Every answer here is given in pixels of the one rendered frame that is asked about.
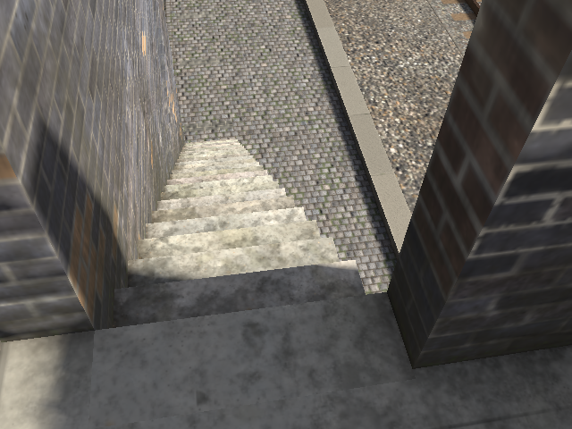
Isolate stairs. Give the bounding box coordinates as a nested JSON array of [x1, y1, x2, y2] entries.
[[113, 139, 366, 328]]

